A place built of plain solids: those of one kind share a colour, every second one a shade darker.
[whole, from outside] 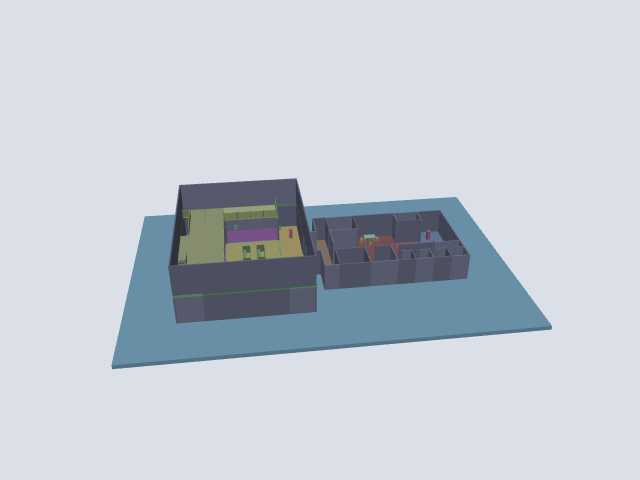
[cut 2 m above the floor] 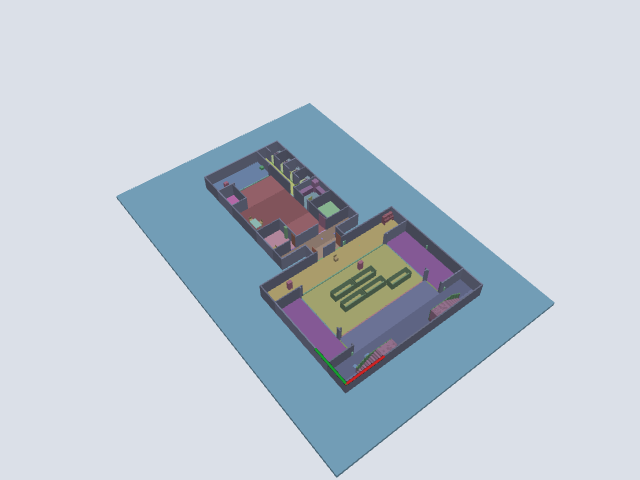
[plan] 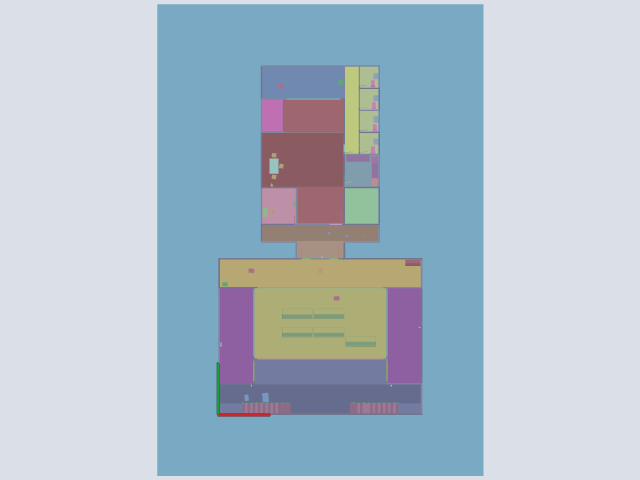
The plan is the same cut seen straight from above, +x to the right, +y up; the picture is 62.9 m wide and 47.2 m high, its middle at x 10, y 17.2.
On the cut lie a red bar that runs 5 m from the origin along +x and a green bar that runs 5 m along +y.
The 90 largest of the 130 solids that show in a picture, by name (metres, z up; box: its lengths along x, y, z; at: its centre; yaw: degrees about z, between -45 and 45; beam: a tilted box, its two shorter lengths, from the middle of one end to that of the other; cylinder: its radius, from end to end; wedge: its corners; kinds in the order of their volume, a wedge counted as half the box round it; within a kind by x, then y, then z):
{
 "under_1": {"box": [32.07, 46.39, 0.5], "at": [10.04, 17.2, -0.33]},
 "wall_1": {"box": [0.16, 2.82, 3.6], "at": [0.08, 1.57, 1.5]},
 "wall_2": {"box": [0.16, 15.12, 3.67], "at": [0.08, 7.72, 5.43]},
 "wall_3": {"box": [0.16, 9.34, 3.6], "at": [0.08, 7.78, 1.5]},
 "wall_4": {"box": [0.16, 2.7, 3.6], "at": [0.08, 13.93, 1.5]},
 "wall_5": {"box": [3.55, 0.13, 3.6], "at": [1.77, 3.04, 1.5]},
 "wall_6": {"box": [3.85, 0.13, 3.6], "at": [1.93, 12.52, 1.5]},
 "wall_7": {"box": [8.19, 0.13, 3.6], "at": [4.09, 15.35, 1.5]},
 "wall_8": {"box": [0.16, 1.59, 3.6], "at": [4.25, 17.89, 1.5]},
 "wall_9": {"box": [0.16, 3.49, 3.6], "at": [4.25, 20.55, 1.5]},
 "wall_10": {"box": [0.16, 5.33, 3.6], "at": [4.25, 25.09, 1.5]},
 "wall_11": {"box": [0.16, 3.1, 3.6], "at": [4.25, 29.44, 1.5]},
 "wall_12": {"box": [0.16, 3.11, 3.6], "at": [4.25, 32.67, 1.5]},
 "wall_13": {"box": [2.29, 0.13, 3.6], "at": [5.32, 27.82, 1.5]},
 "wall_14": {"box": [2.53, 0.13, 3.6], "at": [5.43, 18.75, 1.5]},
 "wall_15": {"box": [2.59, 0.13, 3.6], "at": [5.46, 31.05, 1.5]},
 "wall_16": {"box": [3.58, 0.16, 3.6], "at": [5.96, 17.01, 1.5]},
 "wall_17": {"box": [3.58, 0.13, 3.6], "at": [5.96, 22.36, 1.5]},
 "wall_18": {"box": [0.13, 3.1, 3.6], "at": [6.39, 29.44, 1.5]},
 "wall_19": {"box": [0.16, 1.49, 3.6], "at": [7.67, 16.18, 1.5]},
 "wall_20": {"box": [0.13, 3.49, 3.6], "at": [7.68, 20.55, 1.5]},
 "wall_21": {"box": [3.49, 0.13, 3.6], "at": [9.21, 18.75, 1.5]},
 "wall_22": {"box": [1.81, 0.13, 3.6], "at": [10.0, 15.35, 1.5]},
 "wall_23": {"box": [20.07, 0.16, 7.57], "at": [10.04, 0.08, 3.48]},
 "wall_24": {"box": [20.07, 0.16, 3.67], "at": [10.04, 15.36, 5.43]},
 "wall_25": {"box": [11.73, 0.16, 3.6], "at": [10.04, 34.31, 1.5]},
 "wall_26": {"box": [0.13, 3.49, 3.6], "at": [12.38, 20.55, 1.5]},
 "wall_27": {"box": [0.13, 1.91, 3.6], "at": [12.38, 24.59, 1.5]},
 "wall_28": {"box": [0.13, 4.4, 3.6], "at": [12.38, 28.79, 1.5]},
 "wall_29": {"box": [0.13, 3.11, 3.6], "at": [12.38, 32.67, 1.5]},
 "wall_30": {"box": [0.16, 1.49, 3.6], "at": [12.4, 16.18, 1.5]},
 "wall_31": {"box": [0.13, 1.13, 3.6], "at": [13.87, 27.14, 1.5]},
 "wall_32": {"box": [0.13, 1.14, 3.6], "at": [13.87, 33.66, 1.5]},
 "wall_33": {"box": [3.73, 0.13, 3.6], "at": [14.03, 18.75, 1.5]},
 "wall_34": {"box": [3.58, 0.16, 3.6], "at": [14.11, 17.01, 1.5]},
 "wall_35": {"box": [3.58, 0.13, 3.6], "at": [14.11, 22.36, 1.5]},
 "wall_36": {"box": [3.58, 0.13, 3.6], "at": [14.11, 25.61, 1.5]},
 "wall_37": {"box": [2.1, 0.13, 3.6], "at": [14.85, 27.77, 1.5]},
 "wall_38": {"box": [2.1, 0.13, 3.6], "at": [14.85, 29.95, 1.5]},
 "wall_39": {"box": [2.1, 0.13, 3.6], "at": [14.85, 32.12, 1.5]},
 "wall_40": {"box": [0.16, 1.59, 3.6], "at": [15.82, 17.89, 1.5]},
 "wall_41": {"box": [0.16, 3.49, 3.6], "at": [15.82, 20.55, 1.5]},
 "wall_42": {"box": [0.16, 3.11, 3.6], "at": [15.82, 23.98, 1.5]},
 "wall_43": {"box": [0.16, 2.04, 3.6], "at": [15.82, 26.69, 1.5]},
 "wall_44": {"box": [0.16, 2.04, 3.6], "at": [15.82, 28.86, 1.5]},
 "wall_45": {"box": [0.16, 2.04, 3.6], "at": [15.82, 31.03, 1.5]},
 "wall_46": {"box": [0.16, 2.05, 3.6], "at": [15.82, 33.2, 1.5]},
 "wall_47": {"box": [8.26, 0.13, 3.6], "at": [15.94, 15.35, 1.5]},
 "wall_48": {"box": [3.85, 0.13, 3.6], "at": [18.14, 12.52, 1.5]},
 "wall_49": {"box": [3.55, 0.13, 3.6], "at": [18.3, 3.04, 1.5]},
 "wall_50": {"box": [0.16, 2.82, 3.6], "at": [19.99, 1.57, 1.5]},
 "wall_51": {"box": [0.16, 15.12, 3.67], "at": [19.99, 7.72, 5.43]},
 "wall_52": {"box": [0.16, 9.34, 3.6], "at": [19.99, 7.78, 1.5]},
 "wall_53": {"box": [0.16, 2.7, 3.6], "at": [19.99, 13.93, 1.5]},
 "floor_chapel_1": {"box": [12.97, 6.9, 0.5], "at": [10.04, 9.0, -0.25]},
 "floor_back_rows_1": {"box": [2.22, 0.97, 0.5], "at": [1.27, 0.65, -0.25]},
 "floor_back_rows_2": {"box": [5.81, 0.97, 0.5], "at": [10.04, 0.65, -0.25]},
 "floor_back_rows_3": {"box": [19.75, 1.85, 0.5], "at": [10.04, 2.06, -0.25]},
 "floor_back_rows_4": {"box": [12.97, 2.44, 0.5], "at": [10.04, 4.2, -0.25]},
 "floor_back_rows_5": {"box": [2.22, 0.97, 0.5], "at": [18.8, 0.65, -0.25]},
 "floor_school_1": {"box": [7.99, 5.33, 0.5], "at": [8.32, 25.09, -0.25]},
 "floor_school_2": {"box": [5.86, 3.23, 0.5], "at": [9.39, 29.38, -0.25]},
 "floor_school_3": {"box": [4.57, 3.62, 0.5], "at": [10.04, 20.62, -0.25]},
 "floor_dais_1": {"box": [19.75, 2.7, 0.63], "at": [10.04, 13.93, -0.19]},
 "floor_side_1": {"box": [3.26, 9.34, 0.5], "at": [1.79, 7.78, -0.25]},
 "floor_side_2": {"box": [3.26, 9.34, 0.5], "at": [18.28, 7.78, -0.25]},
 "upper_floor_gallery_1": {"box": [3.39, 6.9, 0.16], "at": [1.85, 9.0, 3.52]},
 "upper_floor_gallery_2": {"box": [5.81, 0.97, 0.16], "at": [10.04, 0.65, 3.52]},
 "upper_floor_gallery_3": {"box": [19.75, 4.42, 0.16], "at": [10.04, 3.34, 3.52]},
 "floor_platform_1": {"box": [7.99, 3.11, 0.63], "at": [8.32, 32.67, -0.19]},
 "stair_1": {"box": [1.5, 0.97, 2.82], "at": [6.38, 0.64, 1.11]},
 "stair_2": {"box": [1.25, 0.97, 3.0], "at": [6.5, 0.64, 1.2]},
 "stair_3": {"box": [0.75, 0.97, 3.36], "at": [13.31, 0.64, 1.38]},
 "stair_4": {"box": [2.0, 0.97, 2.46], "at": [13.94, 0.64, 0.93]},
 "floor_passage_1": {"box": [4.57, 1.68, 0.5], "at": [10.04, 16.25, -0.25]},
 "floor_passage_2": {"box": [11.41, 1.59, 0.5], "at": [10.04, 17.89, -0.25]},
 "floor_wc_1": {"box": [1.81, 2.04, 0.5], "at": [14.84, 26.69, -0.25]},
 "floor_wc_2": {"box": [1.81, 2.04, 0.5], "at": [14.84, 28.86, -0.25]},
 "floor_wc_3": {"box": [1.81, 2.04, 0.5], "at": [14.84, 31.03, -0.25]},
 "floor_wc_4": {"box": [1.81, 2.05, 0.5], "at": [14.84, 33.2, -0.25]},
 "floor_back_lobby_1": {"box": [1.35, 8.56, 0.5], "at": [13.12, 29.95, -0.25]},
 "floor_deacons_1": {"box": [3.29, 3.49, 0.5], "at": [14.1, 20.55, -0.25]},
 "floor_vestry_1": {"box": [3.29, 3.49, 0.5], "at": [5.97, 20.55, -0.25]},
 "floor_kitchen_1": {"box": [3.29, 3.11, 0.5], "at": [14.1, 23.98, -0.25]},
 "floor_stack_store_1": {"box": [2.0, 3.1, 0.5], "at": [5.33, 29.44, -0.25]},
 "floor_gap_dais_step_1": {"box": [12.37, 0.13, 0.63], "at": [10.04, 12.52, -0.19]},
 "stair_guard_1": {"box": [12.97, 0.08, 0.93], "at": [10.04, 5.51, 4.07]},
 "fridge_1": {"box": [0.7, 0.75, 1.72], "at": [15.38, 25.07, 0.86]},
 "floor_gap_rear_open_1": {"box": [12.37, 0.13, 0.5], "at": [10.04, 5.49, -0.25]},
 "piano_upright_1": {"box": [1.5, 0.36, 1.22], "at": [19.13, 15.09, 0.74]}
}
